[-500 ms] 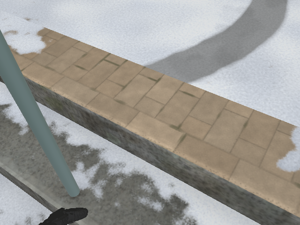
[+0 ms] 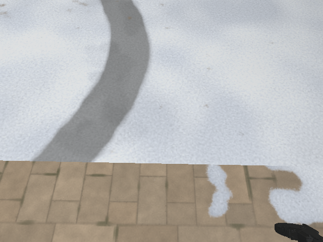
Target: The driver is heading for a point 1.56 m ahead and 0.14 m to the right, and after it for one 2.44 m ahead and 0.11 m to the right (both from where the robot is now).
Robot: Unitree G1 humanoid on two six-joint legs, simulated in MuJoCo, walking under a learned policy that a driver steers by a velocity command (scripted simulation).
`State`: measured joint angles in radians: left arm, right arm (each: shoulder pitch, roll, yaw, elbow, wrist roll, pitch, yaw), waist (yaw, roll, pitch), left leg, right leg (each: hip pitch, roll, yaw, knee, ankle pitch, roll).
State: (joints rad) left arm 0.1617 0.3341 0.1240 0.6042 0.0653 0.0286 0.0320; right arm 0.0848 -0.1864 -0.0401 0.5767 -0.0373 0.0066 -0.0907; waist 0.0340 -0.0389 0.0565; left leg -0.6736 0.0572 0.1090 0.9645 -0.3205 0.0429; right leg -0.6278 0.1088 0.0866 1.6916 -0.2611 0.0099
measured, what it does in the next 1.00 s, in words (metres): climbs: right foot, then left foot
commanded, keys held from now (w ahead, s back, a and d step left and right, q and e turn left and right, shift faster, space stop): e+shift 0.32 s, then shift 0.04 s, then q+shift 0.64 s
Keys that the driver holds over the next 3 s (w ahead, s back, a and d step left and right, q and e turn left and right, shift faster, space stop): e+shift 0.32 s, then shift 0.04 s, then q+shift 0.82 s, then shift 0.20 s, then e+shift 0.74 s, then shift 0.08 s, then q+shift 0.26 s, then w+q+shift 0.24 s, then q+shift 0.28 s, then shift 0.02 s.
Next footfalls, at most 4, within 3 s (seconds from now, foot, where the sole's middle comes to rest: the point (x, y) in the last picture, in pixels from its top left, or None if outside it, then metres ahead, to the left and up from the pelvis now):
0.30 right None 0.12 -0.14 -0.71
0.74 left None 0.14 0.06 -0.71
1.16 right None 0.17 -0.12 -0.71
1.54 left None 0.13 0.06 -0.71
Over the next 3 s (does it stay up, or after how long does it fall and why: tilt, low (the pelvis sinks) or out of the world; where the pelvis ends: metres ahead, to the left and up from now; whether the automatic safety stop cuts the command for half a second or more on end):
stays up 0.30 -0.18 0.08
